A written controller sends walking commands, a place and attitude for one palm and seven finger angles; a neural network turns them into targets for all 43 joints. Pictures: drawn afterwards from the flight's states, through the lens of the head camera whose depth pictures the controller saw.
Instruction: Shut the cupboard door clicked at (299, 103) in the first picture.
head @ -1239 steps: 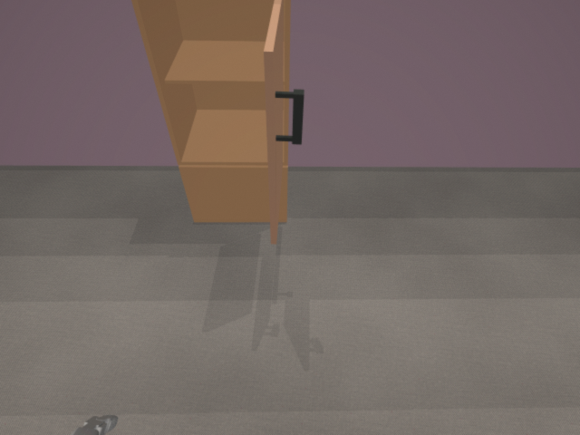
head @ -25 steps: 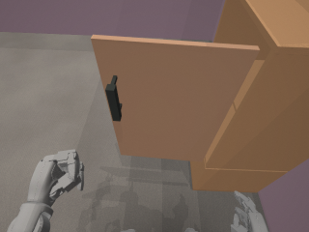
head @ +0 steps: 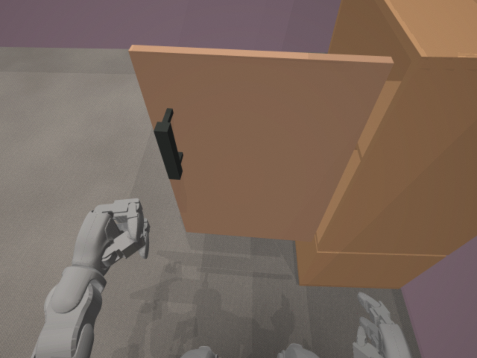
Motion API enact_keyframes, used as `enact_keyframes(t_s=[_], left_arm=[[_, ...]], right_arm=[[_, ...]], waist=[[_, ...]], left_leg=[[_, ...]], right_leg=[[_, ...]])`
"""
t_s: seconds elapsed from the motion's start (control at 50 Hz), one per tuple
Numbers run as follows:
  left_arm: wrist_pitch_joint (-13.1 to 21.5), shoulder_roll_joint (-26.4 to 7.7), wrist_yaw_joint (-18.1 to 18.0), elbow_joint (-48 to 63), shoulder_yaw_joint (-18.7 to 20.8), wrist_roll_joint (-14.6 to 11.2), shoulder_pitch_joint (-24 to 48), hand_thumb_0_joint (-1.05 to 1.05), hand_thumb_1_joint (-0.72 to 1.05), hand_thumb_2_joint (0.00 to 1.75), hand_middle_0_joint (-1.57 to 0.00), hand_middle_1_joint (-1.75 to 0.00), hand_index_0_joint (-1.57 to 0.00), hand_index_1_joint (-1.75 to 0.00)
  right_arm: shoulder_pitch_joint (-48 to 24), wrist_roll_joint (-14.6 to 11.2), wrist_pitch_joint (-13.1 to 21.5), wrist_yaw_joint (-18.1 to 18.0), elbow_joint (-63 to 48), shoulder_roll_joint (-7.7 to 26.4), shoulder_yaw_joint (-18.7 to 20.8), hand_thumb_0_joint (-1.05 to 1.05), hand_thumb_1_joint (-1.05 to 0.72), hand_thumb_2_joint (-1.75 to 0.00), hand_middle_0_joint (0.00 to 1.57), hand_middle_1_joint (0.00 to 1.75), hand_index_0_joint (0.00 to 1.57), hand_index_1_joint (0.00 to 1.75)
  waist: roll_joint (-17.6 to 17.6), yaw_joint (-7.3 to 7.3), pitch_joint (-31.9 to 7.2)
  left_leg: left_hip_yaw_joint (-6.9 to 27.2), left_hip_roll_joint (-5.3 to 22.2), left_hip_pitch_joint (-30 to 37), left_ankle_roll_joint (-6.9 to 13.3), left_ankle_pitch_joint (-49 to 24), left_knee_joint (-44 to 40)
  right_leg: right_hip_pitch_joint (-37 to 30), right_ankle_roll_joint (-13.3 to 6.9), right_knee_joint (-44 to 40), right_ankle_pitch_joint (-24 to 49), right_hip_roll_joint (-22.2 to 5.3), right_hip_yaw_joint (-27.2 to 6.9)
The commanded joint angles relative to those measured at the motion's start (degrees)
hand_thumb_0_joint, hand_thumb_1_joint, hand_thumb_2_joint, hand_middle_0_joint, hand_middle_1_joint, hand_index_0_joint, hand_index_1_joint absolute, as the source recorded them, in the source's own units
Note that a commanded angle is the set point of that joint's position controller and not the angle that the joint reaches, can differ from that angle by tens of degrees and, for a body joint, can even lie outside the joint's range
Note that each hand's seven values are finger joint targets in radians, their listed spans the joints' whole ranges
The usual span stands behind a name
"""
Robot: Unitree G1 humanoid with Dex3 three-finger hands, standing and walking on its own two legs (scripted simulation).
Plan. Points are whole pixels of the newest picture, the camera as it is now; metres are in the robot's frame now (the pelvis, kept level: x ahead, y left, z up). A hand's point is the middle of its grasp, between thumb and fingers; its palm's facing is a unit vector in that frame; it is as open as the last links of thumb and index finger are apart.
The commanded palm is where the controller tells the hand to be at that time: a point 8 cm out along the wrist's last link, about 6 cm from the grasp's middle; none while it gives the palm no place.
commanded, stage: bring the fist close to the handle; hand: left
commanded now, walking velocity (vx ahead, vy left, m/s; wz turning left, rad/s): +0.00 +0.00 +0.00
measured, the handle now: (172, 145) +0.47 +0.15 +0.07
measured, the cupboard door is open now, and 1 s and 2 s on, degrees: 87 87 76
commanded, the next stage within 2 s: push the door shut along its arc in 1.08 s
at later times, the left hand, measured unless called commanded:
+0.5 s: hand (172, 196) +0.35 +0.13 +0.09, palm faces -0.05 -1.00 -0.01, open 3.1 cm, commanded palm +0.33 +0.18 +0.08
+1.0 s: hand (183, 189) +0.37 +0.12 +0.07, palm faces -0.05 -1.00 -0.02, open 3.1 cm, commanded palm +0.35 +0.17 +0.08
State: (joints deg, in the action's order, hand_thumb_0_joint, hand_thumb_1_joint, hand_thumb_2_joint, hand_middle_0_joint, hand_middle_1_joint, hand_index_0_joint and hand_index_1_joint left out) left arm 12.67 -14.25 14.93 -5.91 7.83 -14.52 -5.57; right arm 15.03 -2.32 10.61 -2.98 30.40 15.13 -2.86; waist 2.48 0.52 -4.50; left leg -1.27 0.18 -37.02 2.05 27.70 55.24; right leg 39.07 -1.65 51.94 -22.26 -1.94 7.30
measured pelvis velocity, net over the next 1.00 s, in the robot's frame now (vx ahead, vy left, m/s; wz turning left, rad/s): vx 0.01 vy -0.01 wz -0.04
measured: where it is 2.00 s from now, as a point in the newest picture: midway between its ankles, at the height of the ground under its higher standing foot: outside the picture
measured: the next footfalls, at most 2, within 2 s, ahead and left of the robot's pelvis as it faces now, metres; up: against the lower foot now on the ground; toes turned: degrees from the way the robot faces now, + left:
none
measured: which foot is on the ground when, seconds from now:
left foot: down 0.00-1.00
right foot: down 0.00-1.00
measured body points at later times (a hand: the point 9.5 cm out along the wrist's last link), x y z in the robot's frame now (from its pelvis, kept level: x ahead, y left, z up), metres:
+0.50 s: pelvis +0.01 +0.00 +0.00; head +0.06 -0.01 +0.45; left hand +0.34 +0.18 +0.09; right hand +0.15 -0.25 -0.09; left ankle +0.00 +0.09 -0.69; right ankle +0.04 -0.11 -0.69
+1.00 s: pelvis +0.01 -0.01 +0.01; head +0.06 -0.02 +0.46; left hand +0.37 +0.17 +0.08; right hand +0.11 -0.26 -0.10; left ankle +0.00 +0.09 -0.69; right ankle +0.04 -0.11 -0.69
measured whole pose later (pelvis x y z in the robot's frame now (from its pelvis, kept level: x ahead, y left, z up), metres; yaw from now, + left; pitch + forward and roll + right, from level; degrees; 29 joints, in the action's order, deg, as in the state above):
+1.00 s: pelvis +0.01 -0.01 +0.01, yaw -2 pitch +10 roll +0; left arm 17.5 -9.8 5.8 -28.9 6.1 -9.7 14.9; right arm 17.6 -1.8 3.1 -0.7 34.2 14.8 -0.3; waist 1.8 1.6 -4.7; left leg -3.9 0.2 -33.6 1.7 25.4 48.9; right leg 37.9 -1.9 48.3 -20.5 -1.4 4.5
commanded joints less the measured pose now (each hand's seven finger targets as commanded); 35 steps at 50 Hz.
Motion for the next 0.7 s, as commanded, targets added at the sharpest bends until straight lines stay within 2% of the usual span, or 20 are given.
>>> enact_keyframes(t_s=[0.0,0.02,0.04,0.1,0.16,0.18,0.2,0.26,0.28,0.36,0.38,0.4,0.44,0.5,0.52,0.54,0.6,0.62,0.64,0.68], left_arm=[[2.8,-9.5,-1.3,13.8,5.8,-2.0,12.2,0.0,0.9,0.9,-1.3,-1.5,-1.3,-1.5],[4.0,-9.1,-2.3,15.5,6.3,-2.4,13.2,0.0,0.9,0.9,-1.3,-1.5,-1.3,-1.5],[5.0,-8.8,-3.4,14.7,7.4,-2.6,11.4,0.0,0.9,0.9,-1.3,-1.5,-1.3,-1.5],[7.6,-6.5,-5.2,11.8,5.3,-1.6,11.2,0.0,0.9,0.9,-1.3,-1.5,-1.3,-1.5],[6.9,-2.9,-4.8,6.3,0.4,0.8,11.0,0.0,0.9,0.9,-1.3,-1.5,-1.3,-1.5],[6.1,-3.0,-4.4,4.3,-0.2,1.4,12.1,0.0,0.9,0.9,-1.3,-1.5,-1.3,-1.5],[5.4,-3.4,-4.0,3.0,-0.1,1.6,12.5,0.0,0.9,0.9,-1.3,-1.5,-1.3,-1.5],[4.4,-2.5,-3.5,5.6,-1.9,1.7,18.4,0.0,0.9,0.9,-1.3,-1.5,-1.3,-1.5],[4.7,-4.2,-4.0,6.5,-0.2,1.5,22.0,0.0,0.9,0.9,-1.3,-1.5,-1.3,-1.5],[7.7,-5.0,-7.5,7.9,2.1,1.2,28.1,0.0,0.9,0.9,-1.3,-1.5,-1.3,-1.5],[8.5,-4.1,-8.1,7.1,1.4,1.5,29.3,0.0,0.9,0.9,-1.3,-1.5,-1.3,-1.5],[8.9,-5.3,-8.8,5.4,2.5,1.9,28.7,0.0,0.9,0.9,-1.3,-1.5,-1.3,-1.5],[8.9,-2.9,-9.1,1.2,0.4,3.0,28.5,0.0,0.9,0.9,-1.3,-1.5,-1.3,-1.5],[6.6,-3.2,-8.5,-6.5,0.4,4.2,27.3,0.0,0.9,0.9,-1.3,-1.5,-1.3,-1.5],[5.7,-1.3,-8.0,-7.3,-1.7,4.3,28.6,0.0,0.9,0.9,-1.3,-1.5,-1.3,-1.5],[5.1,-1.2,-7.9,-8.0,-1.9,4.4,30.8,0.0,0.9,0.9,-1.3,-1.5,-1.3,-1.5],[4.8,0.0,-8.0,-7.5,-2.9,3.8,35.9,0.0,0.9,0.9,-1.3,-1.5,-1.3,-1.5],[5.4,-1.6,-8.6,-7.2,-1.3,3.4,38.8,0.0,0.9,0.9,-1.3,-1.5,-1.3,-1.5],[6.3,-0.9,-9.0,-6.8,-1.8,3.3,42.1,0.0,0.9,0.9,-1.3,-1.5,-1.3,-1.5],[8.6,-3.1,-10.5,-7.9,0.9,3.5,44.7,0.0,0.9,0.9,-1.3,-1.5,-1.3,-1.5]], right_arm=[[-1.7,0.2,3.0,-0.8,-9.3,7.2,3.3,0.0,-0.9,-0.9,0.2,0.3,0.2,0.3],[-2.0,0.3,3.1,-0.7,-9.3,6.8,3.4,0.0,-0.9,-0.9,0.2,0.3,0.2,0.3],[-1.6,0.5,3.1,-0.6,-9.0,6.4,3.4,0.0,-0.9,-0.9,0.2,0.3,0.2,0.3],[-1.2,0.7,2.9,0.1,-7.7,6.4,3.4,0.0,-0.9,-0.9,0.2,0.3,0.2,0.3],[-0.6,0.5,2.0,0.9,-7.0,6.8,3.9,0.0,-0.9,-0.9,0.2,0.3,0.2,0.3],[0.0,0.4,1.6,1.0,-6.6,7.2,4.1,0.0,-0.9,-0.9,0.2,0.3,0.2,0.3],[0.1,0.4,1.2,1.0,-6.7,7.4,4.2,0.0,-0.9,-0.9,0.2,0.3,0.2,0.3],[-0.5,0.1,0.7,0.7,-7.5,7.2,4.3,0.0,-0.9,-0.9,0.2,0.3,0.2,0.3],[-0.5,0.1,0.6,0.5,-7.1,7.3,4.3,0.0,-0.9,-0.9,0.2,0.3,0.2,0.3],[-1.0,0.7,0.7,0.2,-5.9,6.5,4.1,0.0,-0.9,-0.9,0.2,0.3,0.2,0.3],[-1.0,0.8,0.8,0.3,-5.4,6.2,4.0,0.0,-0.9,-0.9,0.2,0.3,0.2,0.3],[-0.7,0.9,0.6,0.4,-5.0,6.4,4.0,0.0,-0.9,-0.9,0.2,0.3,0.2,0.3],[-0.6,0.9,0.2,0.9,-4.3,6.1,4.0,0.0,-0.9,-0.9,0.2,0.3,0.2,0.3],[0.4,0.7,-1.2,1.3,-4.1,6.9,4.4,0.0,-0.9,-0.9,0.2,0.3,0.2,0.3],[0.4,0.5,-1.7,1.5,-4.4,6.8,4.3,0.0,-0.9,-0.9,0.2,0.3,0.2,0.3],[0.8,0.3,-2.0,1.5,-4.3,6.8,4.4,0.0,-0.9,-0.9,0.2,0.3,0.2,0.3],[1.0,0.4,-2.6,1.3,-4.6,6.8,4.6,0.0,-0.9,-0.9,0.2,0.3,0.2,0.3],[1.0,0.4,-2.7,1.2,-4.3,6.9,4.6,0.0,-0.9,-0.9,0.2,0.3,0.2,0.3],[0.7,0.5,-2.6,1.1,-4.1,6.6,4.4,0.0,-0.9,-0.9,0.2,0.3,0.2,0.3],[0.8,0.7,-2.4,0.9,-3.2,6.6,4.5,0.0,-0.9,-0.9,0.2,0.3,0.2,0.3]], waist=[[-2.5,-0.39,-15.3],[-1.6,-0.84,-17.0],[-2.4,-1.37,-17.3],[-2.7,-0.96,-15.2],[-1.7,0.51,-10.9],[-2.9,1.09,-10.0],[-3.8,0.9,-9.8],[-2.2,1.2,-12.6],[-1.8,1.33,-13.5],[-3.3,0.76,-18.3],[-3.1,0.87,-18.4],[-2.9,0.36,-18.4],[-1.8,0.66,-17.2],[-4.0,0.71,-15.1],[-2.9,1.12,-14.5],[-4.0,1.55,-14.5],[-3.2,1.89,-15.9],[-5.0,2.16,-16.2],[-4.5,2.46,-16.9],[-5.9,2.08,-18.1]], left_leg=[[3.2,-0.7,2.1,-1.0,-14.4,-10.5],[2.9,-0.8,3.0,-1.0,-16.2,-10.5],[2.7,-0.7,3.3,-1.2,-17.2,-10.6],[2.7,-0.5,3.2,-1.4,-19.0,-10.7],[2.3,-0.4,2.4,-1.4,-16.6,-10.7],[2.4,-0.3,2.1,-1.4,-15.7,-10.8],[2.3,-0.5,1.6,-1.2,-15.4,-10.8],[2.2,-0.6,3.4,-1.0,-14.8,-11.1],[2.5,-0.5,4.1,-1.1,-14.9,-11.2],[2.5,-0.4,5.3,-1.1,-17.3,-10.7],[2.5,-0.4,5.4,-1.2,-17.8,-10.7],[2.5,-0.3,5.0,-1.2,-18.2,-10.7],[2.1,-0.4,4.9,-1.4,-18.4,-10.7],[2.0,-0.4,3.3,-1.3,-17.3,-11.2],[1.7,-0.6,3.2,-1.3,-16.9,-11.5],[1.9,-0.4,3.6,-1.4,-16.9,-11.6],[1.9,-0.3,5.2,-1.2,-18.0,-11.4],[2.1,-0.3,4.9,-1.2,-16.9,-11.4],[1.9,-0.4,4.8,-1.2,-16.0,-11.3],[1.9,-0.3,4.5,-1.1,-16.0,-11.1]], right_leg=[[-16.0,0.3,-8.0,9.5,0.9,-6.4],[-17.2,0.3,-7.6,11.9,0.9,-6.5],[-17.8,0.3,-7.3,13.4,1.0,-6.2],[-16.3,0.2,-6.1,15.6,1.3,-5.4],[-12.3,0.3,-6.6,13.7,1.1,-5.2],[-11.6,0.3,-7.0,12.9,1.1,-5.1],[-12.4,0.3,-7.6,12.6,1.0,-5.6],[-12.9,0.3,-7.9,12.1,0.8,-5.7],[-12.8,0.2,-7.8,12.0,0.9,-5.6],[-15.5,0.3,-6.6,14.8,1.0,-5.8],[-15.4,0.3,-6.2,15.5,1.0,-5.8],[-15.4,0.2,-6.0,15.6,1.1,-5.8],[-14.3,0.2,-5.7,16.3,0.9,-5.6],[-14.1,0.1,-6.7,15.4,1.0,-5.6],[-13.7,0.2,-7.1,15.4,0.8,-5.6],[-13.5,0.2,-7.3,15.4,0.9,-5.5],[-13.6,0.2,-7.6,16.5,1.0,-5.5],[-13.6,0.3,-7.9,15.6,1.0,-5.7],[-13.7,0.4,-8.0,14.9,0.9,-6.0],[-14.5,0.4,-7.4,15.1,1.0,-6.3]])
